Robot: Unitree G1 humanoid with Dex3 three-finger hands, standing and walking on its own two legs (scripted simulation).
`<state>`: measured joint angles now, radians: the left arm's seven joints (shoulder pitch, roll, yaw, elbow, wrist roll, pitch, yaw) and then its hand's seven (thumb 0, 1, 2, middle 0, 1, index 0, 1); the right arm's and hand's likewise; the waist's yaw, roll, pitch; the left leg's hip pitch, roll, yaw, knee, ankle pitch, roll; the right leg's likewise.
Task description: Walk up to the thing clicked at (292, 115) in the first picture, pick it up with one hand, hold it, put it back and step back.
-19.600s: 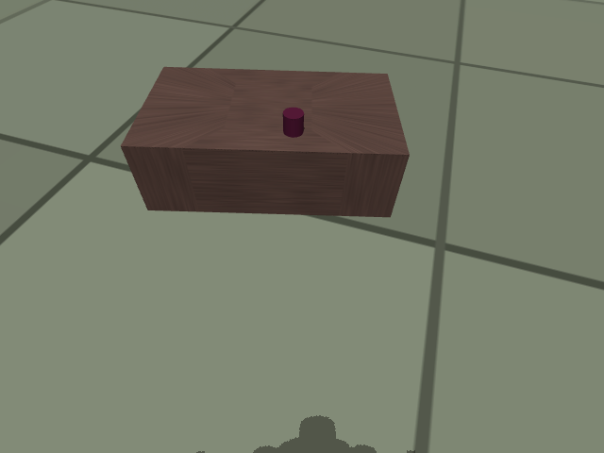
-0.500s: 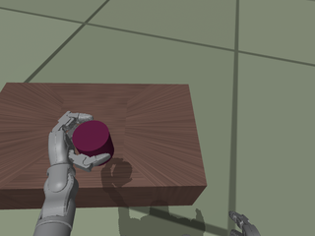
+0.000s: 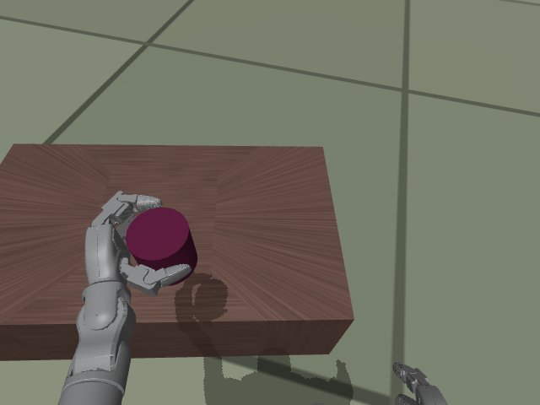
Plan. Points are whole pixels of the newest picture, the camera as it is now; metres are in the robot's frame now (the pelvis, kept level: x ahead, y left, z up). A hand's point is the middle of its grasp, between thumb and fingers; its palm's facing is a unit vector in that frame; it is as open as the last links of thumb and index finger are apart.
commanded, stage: hold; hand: left
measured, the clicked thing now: (164, 247) +0.34 +0.15 +0.04
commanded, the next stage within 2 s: crouch in 0.72 s
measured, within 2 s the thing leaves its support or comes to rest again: neither
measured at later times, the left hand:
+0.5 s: hand (151, 239) +0.35 +0.17 +0.06, palm faces +0.20 -0.98 +0.00, open 11.6 cm
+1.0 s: hand (154, 247) +0.34 +0.17 +0.04, palm faces +0.21 -0.98 +0.01, open 11.5 cm
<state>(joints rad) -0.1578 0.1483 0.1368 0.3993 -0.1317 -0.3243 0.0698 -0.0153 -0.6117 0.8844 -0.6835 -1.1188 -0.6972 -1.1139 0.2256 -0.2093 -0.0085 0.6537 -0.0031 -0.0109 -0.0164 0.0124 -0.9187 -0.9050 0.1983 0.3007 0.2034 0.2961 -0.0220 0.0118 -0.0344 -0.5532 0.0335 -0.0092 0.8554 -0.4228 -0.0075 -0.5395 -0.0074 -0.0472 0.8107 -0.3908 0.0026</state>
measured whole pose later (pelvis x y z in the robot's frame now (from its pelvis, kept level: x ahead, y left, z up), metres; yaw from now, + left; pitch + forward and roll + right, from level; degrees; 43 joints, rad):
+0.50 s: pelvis +0.00 +0.00 +0.00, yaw +0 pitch +7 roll -1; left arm -0.17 0.15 0.15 0.42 -0.13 -0.33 0.07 -0.02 -0.61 0.88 -0.69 -1.11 -0.70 -1.11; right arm 0.23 -0.21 -0.01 0.66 0.00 -0.01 -0.02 0.01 -0.92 -0.90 0.20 0.30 0.20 0.30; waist -0.02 0.01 -0.04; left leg -0.55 0.03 -0.01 0.85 -0.42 -0.01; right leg -0.54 -0.01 -0.04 0.81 -0.39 0.00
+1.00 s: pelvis +0.00 -0.01 +0.00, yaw +0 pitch +8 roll -1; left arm -0.18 0.15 0.17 0.46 -0.14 -0.36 0.06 -0.02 -0.61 0.88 -0.69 -1.11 -0.71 -1.10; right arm 0.22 -0.21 -0.01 0.66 0.00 -0.02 -0.02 0.01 -0.91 -0.90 0.20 0.30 0.20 0.30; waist -0.03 0.01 -0.03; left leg -0.59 0.03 -0.01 0.87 -0.42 -0.01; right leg -0.58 -0.01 -0.05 0.84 -0.40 -0.01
